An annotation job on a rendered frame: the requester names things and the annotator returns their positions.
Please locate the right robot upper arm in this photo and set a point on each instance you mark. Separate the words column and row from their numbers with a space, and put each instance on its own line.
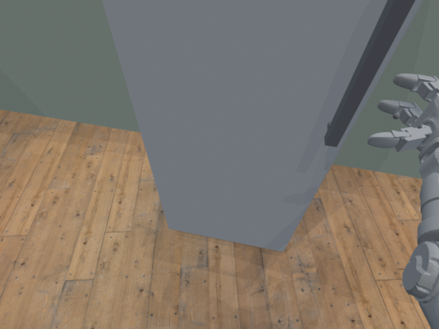
column 421, row 279

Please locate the right robot forearm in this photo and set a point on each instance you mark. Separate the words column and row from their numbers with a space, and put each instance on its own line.
column 428, row 229

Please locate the handle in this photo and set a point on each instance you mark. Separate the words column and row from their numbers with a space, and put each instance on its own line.
column 386, row 29

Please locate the right robot hand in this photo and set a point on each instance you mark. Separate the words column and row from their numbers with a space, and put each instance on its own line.
column 411, row 115

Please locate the fridge door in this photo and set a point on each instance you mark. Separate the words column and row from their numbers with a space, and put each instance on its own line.
column 233, row 99

